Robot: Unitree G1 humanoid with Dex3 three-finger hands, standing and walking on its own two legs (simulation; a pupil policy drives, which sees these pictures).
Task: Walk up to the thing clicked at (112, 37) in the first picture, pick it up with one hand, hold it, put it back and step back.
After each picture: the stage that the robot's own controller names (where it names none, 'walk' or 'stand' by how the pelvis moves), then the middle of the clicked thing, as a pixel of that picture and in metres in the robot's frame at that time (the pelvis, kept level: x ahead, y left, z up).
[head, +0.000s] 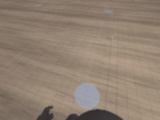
stand; (111, 38) +2.03 -0.53 -0.72
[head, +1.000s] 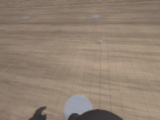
walk; (100, 42) +1.93 -0.07 -0.69
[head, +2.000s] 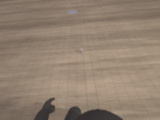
walk; (81, 51) +1.30 +0.25 -0.71
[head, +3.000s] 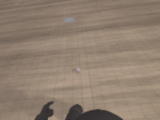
walk; (78, 71) +0.82 +0.28 -0.72
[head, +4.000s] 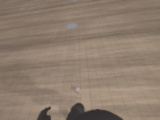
walk; (78, 90) +0.48 +0.25 -0.72
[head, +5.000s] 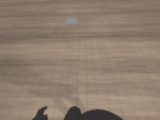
stand; (75, 96) +0.35 +0.21 -0.70
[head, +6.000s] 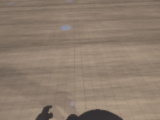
stand; (72, 104) +0.31 +0.20 -0.72
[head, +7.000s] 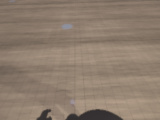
stand; (72, 102) +0.32 +0.21 -0.72
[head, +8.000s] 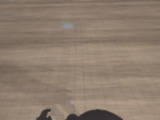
stand; (72, 103) +0.31 +0.21 -0.72
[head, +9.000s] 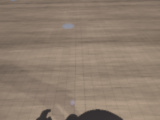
stand; (72, 103) +0.31 +0.20 -0.72
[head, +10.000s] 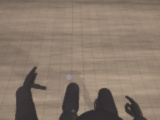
go down; (69, 78) +0.36 +0.21 -0.50
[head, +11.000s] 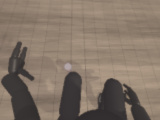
go down; (68, 68) +0.39 +0.23 -0.32
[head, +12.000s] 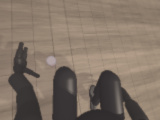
close in; (51, 62) +0.37 +0.26 -0.24
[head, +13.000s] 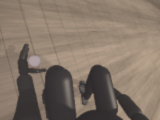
close; (34, 63) +0.37 +0.27 -0.22
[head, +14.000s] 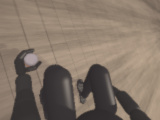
close; (30, 61) +0.37 +0.27 -0.22
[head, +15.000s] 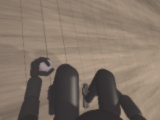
lift; (45, 66) +0.31 +0.26 -0.19
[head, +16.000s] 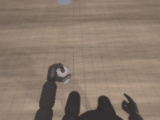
lift; (63, 75) +0.31 +0.19 +0.01
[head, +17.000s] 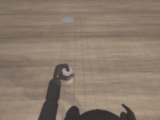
hold; (68, 75) +0.33 +0.17 +0.01
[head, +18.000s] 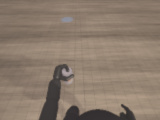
hold; (67, 75) +0.32 +0.17 +0.00
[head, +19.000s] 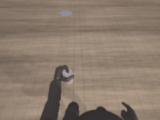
crouch; (68, 76) +0.32 +0.17 -0.03
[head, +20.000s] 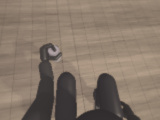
lower; (55, 54) +0.45 +0.23 -0.08
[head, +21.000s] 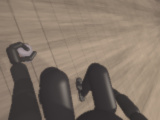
lower; (26, 54) +0.42 +0.28 -0.22
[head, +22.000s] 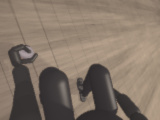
lower; (27, 55) +0.40 +0.28 -0.22
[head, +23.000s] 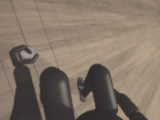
lower; (28, 56) +0.40 +0.28 -0.22
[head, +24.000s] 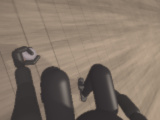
lower; (30, 57) +0.39 +0.28 -0.22
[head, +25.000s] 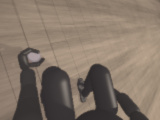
open; (34, 59) +0.39 +0.25 -0.22
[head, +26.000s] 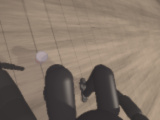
stand; (40, 58) +0.38 +0.24 -0.22
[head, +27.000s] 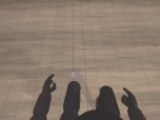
walk; (73, 76) +0.39 +0.18 -0.48
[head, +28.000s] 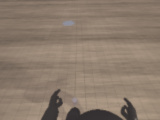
stand; (74, 101) +0.33 +0.16 -0.66
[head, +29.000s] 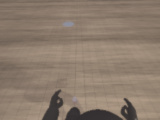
stand; (74, 100) +0.35 +0.17 -0.66
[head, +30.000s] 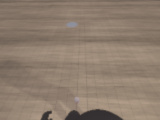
stand; (76, 100) +0.35 +0.16 -0.71
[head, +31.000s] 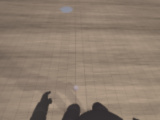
walk; (75, 88) +0.39 +0.12 -0.70
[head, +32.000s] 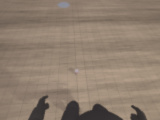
walk; (76, 72) +0.63 +0.18 -0.70
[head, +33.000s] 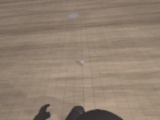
stand; (82, 63) +0.96 +0.23 -0.70
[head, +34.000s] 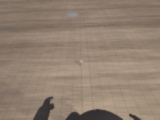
stand; (81, 63) +0.98 +0.19 -0.71
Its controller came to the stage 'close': yes
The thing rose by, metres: 0.71
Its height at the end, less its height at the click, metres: +0.00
